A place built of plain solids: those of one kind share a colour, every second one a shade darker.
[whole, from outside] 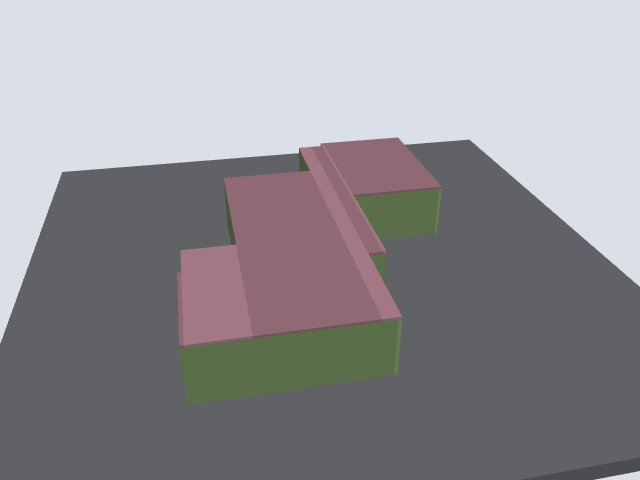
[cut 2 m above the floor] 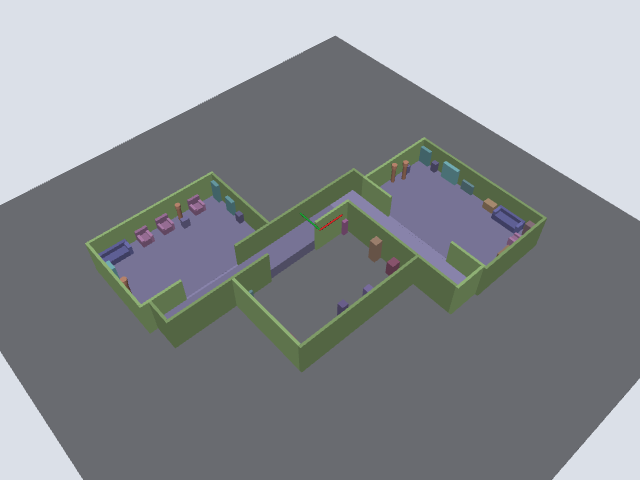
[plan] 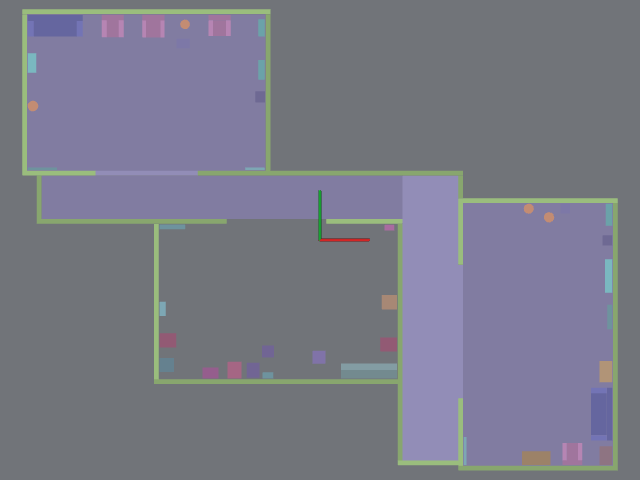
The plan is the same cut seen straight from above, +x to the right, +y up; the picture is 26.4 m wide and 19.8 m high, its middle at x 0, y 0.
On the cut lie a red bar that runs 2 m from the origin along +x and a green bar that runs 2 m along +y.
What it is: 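One storey of an old house, long lived in; a hall and three lower rooms beside it, each open to the hall along a stretch without wall, rail or kerb; a room's floor lies below the hall's by a bare drop, by one riser or not at all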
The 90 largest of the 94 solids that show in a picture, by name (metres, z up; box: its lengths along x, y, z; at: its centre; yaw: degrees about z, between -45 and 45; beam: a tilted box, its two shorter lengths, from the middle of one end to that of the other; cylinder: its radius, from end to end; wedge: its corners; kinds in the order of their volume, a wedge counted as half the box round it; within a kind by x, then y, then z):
{
 "floor_1": {"box": [9.84, 6.46, 0.91], "at": [-7.17, 6.09, 0.41]},
 "floor_2": {"box": [4.22, 0.2, 0.91], "at": [-7.15, 2.76, 0.41]},
 "floor_3": {"box": [14.89, 1.79, 1.0], "at": [-4.04, 1.76, 0.45]},
 "floor_4": {"box": [2.3, 11.75, 1.0], "at": [4.55, -3.22, 0.45]},
 "floor_5": {"box": [0.2, 5.5, 1.0], "at": [5.8, -3.78, 0.45]},
 "floor_6": {"box": [6.19, 10.84, 1.0], "at": [8.99, -3.89, 0.45]},
 "wall_1": {"box": [0.2, 6.46, 3.79], "at": [-12.19, 6.09, 1.85]},
 "wall_2": {"box": [0.2, 1.79, 3.79], "at": [-11.58, 1.76, 1.85]},
 "wall_3": {"box": [3.03, 0.2, 3.79], "at": [-10.77, 2.76, 1.85]},
 "wall_4": {"box": [7.84, 0.2, 3.79], "at": [-7.76, 0.76, 1.85]},
 "wall_5": {"box": [10.24, 0.2, 3.79], "at": [-7.17, 9.42, 1.85]},
 "wall_6": {"box": [0.2, 6.41, 3.79], "at": [-6.75, -2.54, 1.85]},
 "wall_7": {"box": [0.2, 6.46, 3.79], "at": [-2.14, 6.09, 1.85]},
 "wall_8": {"box": [10.26, 0.2, 3.79], "at": [-1.72, -5.84, 1.85]},
 "wall_9": {"box": [10.95, 0.2, 3.79], "at": [0.43, 2.76, 1.85]},
 "wall_10": {"box": [3.15, 0.2, 3.79], "at": [1.83, 0.76, 1.85]},
 "wall_11": {"box": [0.2, 3.15, 3.79], "at": [3.31, -7.52, 1.85]},
 "wall_12": {"box": [0.2, 6.41, 3.79], "at": [3.31, -2.54, 1.85]},
 "wall_13": {"box": [2.7, 0.2, 3.79], "at": [4.55, -9.19, 1.85]},
 "wall_14": {"box": [0.2, 2.56, 3.79], "at": [5.8, -7.81, 1.85]},
 "wall_15": {"box": [0.2, 2.55, 3.79], "at": [5.8, 0.25, 1.85]},
 "wall_16": {"box": [0.2, 0.93, 3.79], "at": [5.8, 2.19, 1.85]},
 "wall_17": {"box": [6.59, 0.2, 3.79], "at": [8.99, -9.41, 1.85]},
 "wall_18": {"box": [6.59, 0.2, 3.79], "at": [8.99, 1.63, 1.85]},
 "wall_19": {"box": [0.2, 10.84, 3.79], "at": [12.19, -3.89, 1.85]},
 "roof_1": {"box": [10.24, 6.66, 0.16], "at": [-7.17, 6.19, 3.82]},
 "roof_2": {"box": [18.19, 0.2, 0.16], "at": [-3.19, 2.76, 3.82]},
 "roof_3": {"box": [17.58, 0.93, 0.16], "at": [-2.89, 2.19, 3.82]},
 "roof_4": {"box": [23.97, 1.06, 0.16], "at": [0.3, 1.2, 3.82]},
 "roof_5": {"box": [19.14, 6.61, 0.16], "at": [2.72, -2.64, 3.82]},
 "roof_6": {"box": [9.08, 3.35, 0.16], "at": [7.75, -7.62, 3.82]},
 "roof_7": {"box": [6.59, 0.22, 0.16], "at": [8.99, -9.4, 3.82]},
 "kitchen_run_1": {"box": [2.31, 0.35, 2.16], "at": [2.02, -5.54, 1.03]},
 "kitchen_run_2": {"box": [2.31, 0.27, 1.5], "at": [2.02, -5.23, 0.7]},
 "sofa_1": {"box": [0.26, 0.64, 0.28], "at": [-11.93, 8.71, 1.48]},
 "sofa_2": {"box": [2.02, 0.64, 0.47], "at": [-11.05, 8.71, 1.1]},
 "sofa_3": {"box": [2.28, 0.26, 0.8], "at": [-10.92, 9.16, 1.26]},
 "sofa_4": {"box": [0.26, 0.64, 0.76], "at": [-9.91, 8.71, 1.24]},
 "sofa_5": {"box": [0.66, 0.23, 0.76], "at": [11.5, -8.16, 1.33]},
 "sofa_6": {"box": [0.66, 1.95, 0.46], "at": [11.5, -7.07, 1.18]},
 "sofa_7": {"box": [0.66, 0.23, 0.3], "at": [11.5, -6.21, 1.56]},
 "sofa_8": {"box": [0.23, 2.18, 0.76], "at": [11.95, -7.18, 1.33]},
 "armchair_1": {"box": [0.7, 0.7, 0.49], "at": [-8.65, 8.71, 1.11]},
 "armchair_2": {"box": [0.91, 0.22, 0.93], "at": [-8.55, 9.18, 1.32]},
 "armchair_3": {"box": [0.21, 0.7, 0.63], "at": [-8.2, 8.71, 1.18]},
 "armchair_4": {"box": [0.76, 0.71, 0.48], "at": [-6.96, 8.7, 1.1]},
 "armchair_5": {"box": [0.93, 0.23, 0.96], "at": [-6.88, 9.17, 1.34]},
 "armchair_6": {"box": [0.16, 0.71, 0.66], "at": [-6.49, 8.7, 1.19]},
 "armchair_7": {"box": [0.73, 0.66, 0.47], "at": [-4.24, 8.74, 1.1]},
 "armchair_8": {"box": [0.92, 0.22, 1.01], "at": [-4.14, 9.18, 1.37]},
 "armchair_9": {"box": [0.19, 0.66, 0.64], "at": [-3.78, 8.74, 1.18]},
 "armchair_10": {"box": [0.18, 0.71, 0.68], "at": [10.09, -8.73, 1.29]},
 "armchair_11": {"box": [0.82, 0.2, 1.0], "at": [10.41, -9.18, 1.45]},
 "armchair_12": {"box": [0.64, 0.71, 0.5], "at": [10.5, -8.73, 1.2]},
 "bookcase_1": {"box": [0.36, 0.81, 1.5], "at": [-11.88, 7.3, 1.61]},
 "bookcase_2": {"box": [0.28, 0.82, 1.32], "at": [-2.41, 7.02, 1.52]},
 "bookcase_3": {"box": [0.28, 0.72, 1.65], "at": [-2.41, 8.75, 1.69]},
 "bookcase_4": {"box": [0.3, 1.38, 1.41], "at": [11.91, -1.49, 1.65]},
 "bookcase_5": {"box": [0.27, 0.92, 1.42], "at": [11.92, 1.04, 1.66]},
 "washing_machine_1": {"box": [0.69, 0.6, 1.14], "at": [-6.28, -4.14, 0.52]},
 "washing_machine_2": {"box": [0.59, 0.7, 1.26], "at": [-3.53, -5.37, 0.58]},
 "washing_machine_3": {"box": [0.7, 0.58, 1.26], "at": [2.83, -4.31, 0.58]},
 "pet_corner_1": {"box": [0.53, 0.62, 1.28], "at": [-2.76, -5.37, 0.59]},
 "pet_corner_2": {"box": [0.5, 0.5, 1.46], "at": [-2.15, -4.6, 0.68]},
 "pet_corner_3": {"box": [0.54, 0.54, 1.4], "at": [-0.05, -4.83, 0.65]},
 "radiator_1": {"box": [1.21, 0.11, 0.77], "at": [-11.46, 2.94, 1.25]},
 "radiator_2": {"box": [0.26, 0.6, 0.69], "at": [-6.49, -2.84, 0.29]},
 "radiator_3": {"box": [1.06, 0.2, 0.77], "at": [-6.09, 0.54, 0.33]},
 "radiator_4": {"box": [0.81, 0.11, 0.84], "at": [-2.68, 2.94, 1.28]},
 "radiator_5": {"box": [0.45, 0.26, 0.7], "at": [-2.15, -5.58, 0.3]},
 "radiator_6": {"box": [0.11, 1.16, 0.58], "at": [5.99, -8.71, 1.24]},
 "radiator_7": {"box": [0.21, 1.01, 0.85], "at": [11.96, -3.17, 1.37]},
 "trunk_1": {"box": [1.18, 0.58, 0.68], "at": [8.92, -9.0, 1.29]},
 "trunk_2": {"box": [0.53, 0.88, 0.62], "at": [11.8, -5.43, 1.26]},
 "fridge_1": {"box": [0.63, 0.6, 1.92], "at": [2.86, -2.57, 0.91]},
 "side_table_1": {"box": [0.55, 0.39, 0.75], "at": [-5.65, 8.11, 1.24]},
 "side_table_2": {"box": [0.4, 0.47, 0.77], "at": [-2.47, 5.9, 1.25]},
 "side_table_3": {"box": [0.39, 0.41, 0.7], "at": [10.12, 1.29, 1.3]},
 "side_table_4": {"box": [0.4, 0.43, 0.81], "at": [11.86, -0.01, 1.36]},
 "cooker_1": {"box": [0.6, 0.58, 1.34], "at": [-6.32, -5.16, 0.62]},
 "tv_unit_1": {"box": [0.53, 0.78, 1.11], "at": [11.8, -8.9, 1.51]},
 "floor_lamp_round_1": {"cylinder": 0.22, "from": [-11.84, 5.53, 2.26], "to": [-11.84, 5.53, 2.59]},
 "floor_lamp_round_2": {"cylinder": 0.16, "from": [-5.57, 8.9, 0.86], "to": [-5.57, 8.9, 2.1]},
 "floor_lamp_round_3": {"cylinder": 0.2, "from": [-5.57, 8.9, 2.1], "to": [-5.57, 8.9, 2.37]},
 "floor_lamp_round_4": {"cylinder": 0.15, "from": [8.61, 1.29, 0.95], "to": [8.61, 1.29, 2.34]},
 "floor_lamp_round_5": {"cylinder": 0.21, "from": [8.61, 1.29, 2.34], "to": [8.61, 1.29, 2.65]},
 "floor_lamp_round_6": {"cylinder": 0.15, "from": [9.45, 0.93, 0.95], "to": [9.45, 0.93, 2.33]},
 "floor_lamp_round_7": {"cylinder": 0.21, "from": [9.45, 0.93, 2.33], "to": [9.45, 0.93, 2.65]},
 "tall_odds_1": {"box": [0.66, 0.45, 1.03], "at": [-4.52, -5.49, 0.46]},
 "tall_odds_2": {"box": [0.4, 0.25, 1.41], "at": [2.86, 0.51, 0.65]}
}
